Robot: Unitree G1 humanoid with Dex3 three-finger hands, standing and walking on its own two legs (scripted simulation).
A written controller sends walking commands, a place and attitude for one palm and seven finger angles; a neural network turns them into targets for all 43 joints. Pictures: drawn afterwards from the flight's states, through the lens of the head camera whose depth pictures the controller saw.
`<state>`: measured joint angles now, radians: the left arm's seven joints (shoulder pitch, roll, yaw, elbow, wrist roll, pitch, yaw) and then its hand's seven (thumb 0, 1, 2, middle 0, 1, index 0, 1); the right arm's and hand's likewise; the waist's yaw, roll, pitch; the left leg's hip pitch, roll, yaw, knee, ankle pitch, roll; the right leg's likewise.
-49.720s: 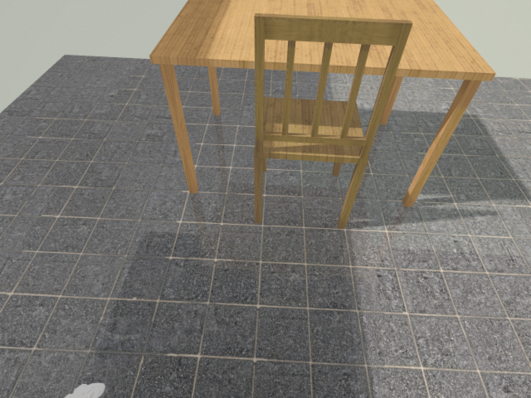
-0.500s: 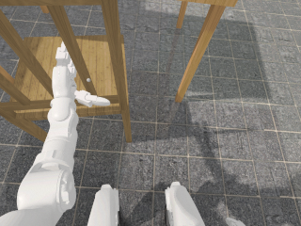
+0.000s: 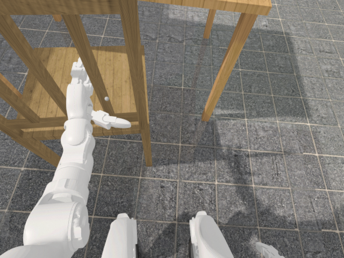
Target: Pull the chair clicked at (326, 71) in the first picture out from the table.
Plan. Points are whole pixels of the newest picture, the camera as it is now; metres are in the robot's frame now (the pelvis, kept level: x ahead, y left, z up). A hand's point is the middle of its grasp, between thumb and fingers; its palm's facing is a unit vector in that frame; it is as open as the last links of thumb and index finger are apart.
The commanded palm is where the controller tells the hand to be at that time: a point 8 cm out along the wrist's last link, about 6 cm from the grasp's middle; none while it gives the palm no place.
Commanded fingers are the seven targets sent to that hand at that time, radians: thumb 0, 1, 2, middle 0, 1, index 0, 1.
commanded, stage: hook a spindle and tug to test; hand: left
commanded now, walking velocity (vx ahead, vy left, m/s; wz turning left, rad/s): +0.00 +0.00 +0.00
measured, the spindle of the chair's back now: (47, 81) +0.51 +0.25 +0.06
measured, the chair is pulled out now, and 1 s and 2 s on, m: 0.18 0.19 0.27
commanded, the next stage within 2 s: step backward, pulling the chair out in 1.34 s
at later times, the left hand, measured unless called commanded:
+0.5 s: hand (106, 97) +0.48 +0.13 +0.03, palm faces +0.04 -1.00 -0.02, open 9.6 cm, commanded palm +0.45 +0.17 +0.03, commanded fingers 0.00 0.56 0.76 -0.50 -1.45 -0.50 -1.45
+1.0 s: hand (107, 102) +0.46 +0.13 +0.03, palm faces +0.04 -1.00 -0.01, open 5.4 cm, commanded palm +0.42 +0.17 +0.03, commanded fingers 0.00 0.90 0.90 -0.50 -1.45 -0.50 -1.45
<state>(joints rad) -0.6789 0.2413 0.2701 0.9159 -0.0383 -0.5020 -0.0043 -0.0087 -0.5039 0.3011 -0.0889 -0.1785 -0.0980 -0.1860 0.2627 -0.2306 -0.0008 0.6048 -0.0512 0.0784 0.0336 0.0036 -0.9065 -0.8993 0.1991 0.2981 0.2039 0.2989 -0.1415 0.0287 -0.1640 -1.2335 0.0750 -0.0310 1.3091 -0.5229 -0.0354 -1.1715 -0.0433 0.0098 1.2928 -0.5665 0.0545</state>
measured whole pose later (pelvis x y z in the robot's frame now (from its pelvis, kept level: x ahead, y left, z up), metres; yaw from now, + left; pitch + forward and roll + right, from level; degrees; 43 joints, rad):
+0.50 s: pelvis +0.00 +0.00 +0.00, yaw +0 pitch +26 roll -2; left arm -0.71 0.26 0.28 0.94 -0.05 -0.50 -0.02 0.00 0.04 0.54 -0.45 -1.32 -0.46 -1.32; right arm 0.28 -0.23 0.00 0.62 -0.05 0.07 0.03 0.00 -0.91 -0.90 0.20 0.30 0.20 0.30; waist -0.15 0.03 -0.16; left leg -1.25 0.08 -0.04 1.32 -0.52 -0.04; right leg -1.19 -0.04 0.01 1.30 -0.57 0.05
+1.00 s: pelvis +0.02 +0.00 +0.01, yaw -1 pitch +26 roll -2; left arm -0.53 0.21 0.23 0.75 -0.08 -0.46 0.01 0.02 0.72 0.81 -0.41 -1.44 -0.40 -1.45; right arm 0.28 -0.22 -0.01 0.59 -0.05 0.07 0.04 0.00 -0.91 -0.90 0.20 0.30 0.20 0.30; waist -0.14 0.03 -0.16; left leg -1.18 0.08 -0.01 1.28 -0.54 -0.03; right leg -1.12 -0.04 0.02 1.25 -0.57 0.06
